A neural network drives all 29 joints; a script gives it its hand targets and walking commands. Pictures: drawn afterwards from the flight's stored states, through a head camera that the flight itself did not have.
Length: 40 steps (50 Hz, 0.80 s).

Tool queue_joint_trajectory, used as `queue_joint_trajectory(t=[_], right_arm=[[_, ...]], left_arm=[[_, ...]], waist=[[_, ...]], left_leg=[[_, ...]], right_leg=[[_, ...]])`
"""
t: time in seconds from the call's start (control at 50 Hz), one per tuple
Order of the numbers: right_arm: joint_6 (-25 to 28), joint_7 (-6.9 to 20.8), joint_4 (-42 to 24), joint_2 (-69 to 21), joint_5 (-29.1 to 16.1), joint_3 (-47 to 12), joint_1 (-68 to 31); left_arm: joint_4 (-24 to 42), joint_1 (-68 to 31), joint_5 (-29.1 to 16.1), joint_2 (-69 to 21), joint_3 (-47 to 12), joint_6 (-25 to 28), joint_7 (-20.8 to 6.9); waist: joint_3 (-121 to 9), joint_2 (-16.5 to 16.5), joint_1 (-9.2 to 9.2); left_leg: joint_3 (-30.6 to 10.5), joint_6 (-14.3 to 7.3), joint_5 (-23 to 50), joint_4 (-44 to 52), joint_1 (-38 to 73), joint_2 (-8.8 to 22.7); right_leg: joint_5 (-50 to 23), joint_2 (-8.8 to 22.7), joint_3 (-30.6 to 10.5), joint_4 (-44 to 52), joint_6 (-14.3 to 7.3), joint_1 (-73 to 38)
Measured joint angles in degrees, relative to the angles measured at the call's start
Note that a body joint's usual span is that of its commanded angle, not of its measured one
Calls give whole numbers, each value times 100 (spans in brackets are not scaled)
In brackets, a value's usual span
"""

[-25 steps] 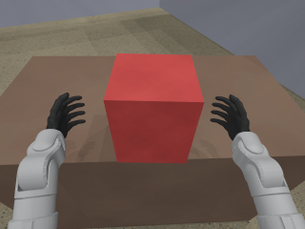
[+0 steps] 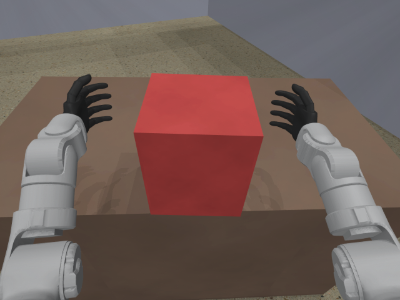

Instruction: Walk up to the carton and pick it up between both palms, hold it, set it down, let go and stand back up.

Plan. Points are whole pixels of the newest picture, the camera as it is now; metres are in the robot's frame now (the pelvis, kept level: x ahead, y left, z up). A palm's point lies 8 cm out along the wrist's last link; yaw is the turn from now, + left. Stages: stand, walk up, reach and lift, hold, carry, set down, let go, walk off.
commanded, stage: reach and lift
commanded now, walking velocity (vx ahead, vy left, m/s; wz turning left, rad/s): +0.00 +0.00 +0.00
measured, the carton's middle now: (197, 147) +0.44 +0.01 +0.09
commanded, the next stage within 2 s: none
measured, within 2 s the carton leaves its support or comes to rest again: neither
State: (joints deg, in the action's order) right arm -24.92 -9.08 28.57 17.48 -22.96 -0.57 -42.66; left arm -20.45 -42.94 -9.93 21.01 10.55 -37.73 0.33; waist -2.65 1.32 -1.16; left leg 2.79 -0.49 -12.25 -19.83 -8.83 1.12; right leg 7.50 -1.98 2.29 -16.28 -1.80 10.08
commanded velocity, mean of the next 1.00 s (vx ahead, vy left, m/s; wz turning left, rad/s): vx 0.00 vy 0.00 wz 0.00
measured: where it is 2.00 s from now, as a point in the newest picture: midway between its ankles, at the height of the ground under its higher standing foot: outside the picture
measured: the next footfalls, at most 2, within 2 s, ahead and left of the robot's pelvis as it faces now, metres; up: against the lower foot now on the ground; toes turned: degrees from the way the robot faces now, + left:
none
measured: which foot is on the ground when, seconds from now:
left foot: down 0.00-1.00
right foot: down 0.00-1.00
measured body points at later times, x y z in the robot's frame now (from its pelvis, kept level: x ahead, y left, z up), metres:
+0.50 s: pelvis +0.00 +0.00 +0.00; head +0.00 +0.02 +0.45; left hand +0.46 +0.23 +0.26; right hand +0.47 -0.18 +0.26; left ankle -0.02 +0.11 -0.75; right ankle +0.01 -0.10 -0.75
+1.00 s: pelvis +0.00 +0.00 +0.00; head +0.02 +0.02 +0.45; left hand +0.48 +0.22 +0.19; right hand +0.47 -0.16 +0.19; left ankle -0.02 +0.11 -0.75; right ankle +0.01 -0.10 -0.75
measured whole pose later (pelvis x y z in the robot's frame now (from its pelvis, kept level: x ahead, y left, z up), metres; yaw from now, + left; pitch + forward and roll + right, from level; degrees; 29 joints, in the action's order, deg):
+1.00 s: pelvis +0.00 +0.00 +0.00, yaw +2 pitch +10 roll -1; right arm -13.2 -7.9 64.2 13.2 -16.6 3.0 -65.3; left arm -68.9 -67.7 -14.4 22.5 -1.3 -11.1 1.7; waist -8.7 1.4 -2.8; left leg 0.2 -0.1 -10.9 -21.0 -20.6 0.7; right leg 6.2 -1.9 3.7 -16.3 -2.1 20.6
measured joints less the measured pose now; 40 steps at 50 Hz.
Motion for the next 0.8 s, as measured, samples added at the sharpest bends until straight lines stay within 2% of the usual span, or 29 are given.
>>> queue_joint_trajectory(t=[0.32, 0.5, 0.64, 0.8], right_arm=[[214, 199, 2205, 227, -93, -74, -1803], [362, 296, 3230, 296, -116, -103, -2656], [481, 315, 3758, 230, -31, -62, -3071], [701, 236, 3866, -3, 159, 23, -2948]], left_arm=[[-2287, -1773, -253, 290, -643, 586, 104], [-3464, -2618, -460, 414, -1047, 1023, 160], [-4285, -3091, -632, 482, -1302, 1452, 168], [-4740, -3045, -612, 437, -1354, 1956, 102]], waist=[[-325, -44, -21], [-446, -38, -30], [-531, -30, -70], [-561, -15, -152]], left_leg=[[-92, -18, -28, -109, -358, -11], [-138, -12, -3, -121, -577, -12], [-187, 0, 53, -96, -780, -24], [-246, 20, 111, -58, -916, -35]], right_leg=[[-41, -2, 43, 61, 21, 256], [-87, -7, 65, 109, 16, 435], [-125, -1, 98, 133, 4, 623], [-153, 4, 139, 153, -13, 749]])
